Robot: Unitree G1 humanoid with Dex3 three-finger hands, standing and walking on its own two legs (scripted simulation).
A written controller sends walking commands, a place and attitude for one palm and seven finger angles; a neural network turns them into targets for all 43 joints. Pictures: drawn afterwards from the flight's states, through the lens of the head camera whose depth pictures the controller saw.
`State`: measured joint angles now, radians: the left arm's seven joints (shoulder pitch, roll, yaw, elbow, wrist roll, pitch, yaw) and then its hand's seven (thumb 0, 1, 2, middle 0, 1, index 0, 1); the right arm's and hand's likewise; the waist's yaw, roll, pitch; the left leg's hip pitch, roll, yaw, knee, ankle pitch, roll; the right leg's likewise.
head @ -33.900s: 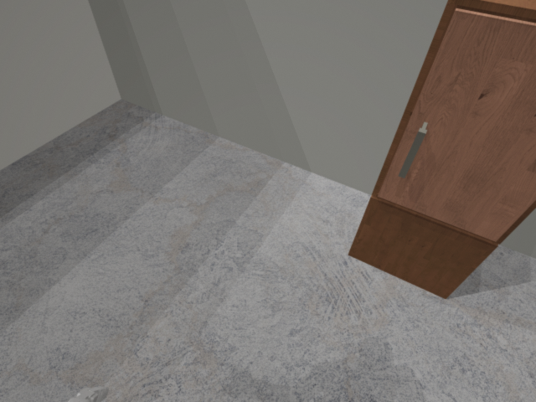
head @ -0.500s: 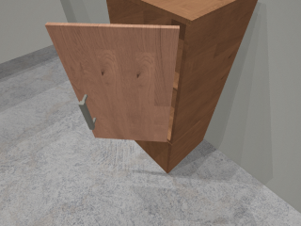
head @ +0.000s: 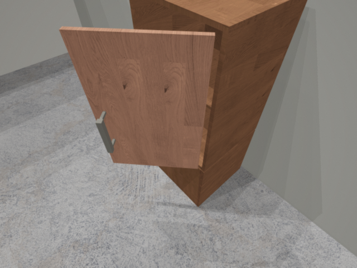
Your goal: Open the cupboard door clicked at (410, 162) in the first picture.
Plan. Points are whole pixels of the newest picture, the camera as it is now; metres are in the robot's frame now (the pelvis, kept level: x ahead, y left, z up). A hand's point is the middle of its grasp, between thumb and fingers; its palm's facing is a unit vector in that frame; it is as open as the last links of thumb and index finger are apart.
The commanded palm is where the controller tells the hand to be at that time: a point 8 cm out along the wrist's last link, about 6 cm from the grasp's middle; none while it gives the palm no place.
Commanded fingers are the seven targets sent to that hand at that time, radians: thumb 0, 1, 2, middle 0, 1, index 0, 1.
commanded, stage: look again from close up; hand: left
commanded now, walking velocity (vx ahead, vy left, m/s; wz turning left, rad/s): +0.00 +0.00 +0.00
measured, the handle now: (107, 132) +0.55 +0.30 -0.11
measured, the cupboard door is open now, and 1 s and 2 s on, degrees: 43 43 43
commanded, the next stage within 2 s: shuffle to correct the standing spot in 0.14 s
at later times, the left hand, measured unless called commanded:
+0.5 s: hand out of the picture -0.02 +0.19 -0.18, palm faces +0.09 -0.98 -0.20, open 7.4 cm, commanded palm none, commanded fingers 0.00 0.90 0.90 -0.20 -0.30 -0.20 -0.30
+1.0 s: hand out of the picture +0.05 +0.24 -0.17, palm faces +0.07 -0.96 -0.26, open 7.3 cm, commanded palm none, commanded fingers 0.00 0.90 0.90 -0.20 -0.30 -0.20 -0.30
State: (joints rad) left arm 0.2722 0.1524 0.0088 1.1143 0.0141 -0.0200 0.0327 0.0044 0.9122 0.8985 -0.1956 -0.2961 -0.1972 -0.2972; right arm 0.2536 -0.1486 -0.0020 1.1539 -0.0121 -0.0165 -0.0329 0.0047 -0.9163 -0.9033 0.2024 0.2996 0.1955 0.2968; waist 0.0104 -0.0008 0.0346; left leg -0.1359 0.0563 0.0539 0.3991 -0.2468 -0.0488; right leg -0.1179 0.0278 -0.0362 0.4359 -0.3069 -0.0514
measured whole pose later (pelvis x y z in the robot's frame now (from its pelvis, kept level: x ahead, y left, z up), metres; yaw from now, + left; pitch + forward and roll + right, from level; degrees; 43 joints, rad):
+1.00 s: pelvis +0.01 +0.06 -0.01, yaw +1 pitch +0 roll +2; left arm 0.23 0.14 0.04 1.03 0.03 -0.02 0.05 0.00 0.93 0.90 -0.20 -0.30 -0.20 -0.30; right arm 0.28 -0.15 -0.03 1.08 -0.02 0.02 -0.02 0.01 -0.93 -0.90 0.20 0.30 0.20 0.30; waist 0.01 0.02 0.04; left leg -0.26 -0.01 0.08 0.65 -0.44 0.00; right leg -0.22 -0.05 -0.13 0.56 -0.36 -0.04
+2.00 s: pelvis +0.01 +0.10 +0.00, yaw +0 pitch +0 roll +0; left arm 0.30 0.11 -0.01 1.12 0.02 -0.03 0.04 0.00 0.91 0.90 -0.20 -0.30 -0.20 -0.30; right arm 0.31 -0.15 0.00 1.10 -0.01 -0.03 -0.02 0.01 -0.92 -0.90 0.20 0.30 0.20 0.30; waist 0.00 0.03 0.04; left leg -0.24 0.02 0.08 0.52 -0.28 0.03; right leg -0.18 -0.06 -0.11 0.49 -0.30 0.02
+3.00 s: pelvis -0.03 +0.07 -0.12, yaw +1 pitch +16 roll -2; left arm 0.43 0.21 0.27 0.12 -0.31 -0.63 -0.38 0.01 0.44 0.70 -0.23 -0.59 -0.23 -0.59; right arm 0.09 -0.26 -0.07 0.55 0.01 -0.27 -0.03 0.01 -0.91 -0.90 0.20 0.30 0.20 0.30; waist 0.06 -0.03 -0.13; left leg -1.03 0.09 -0.02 1.29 -0.55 -0.03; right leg -0.95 -0.04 -0.16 1.27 -0.60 -0.06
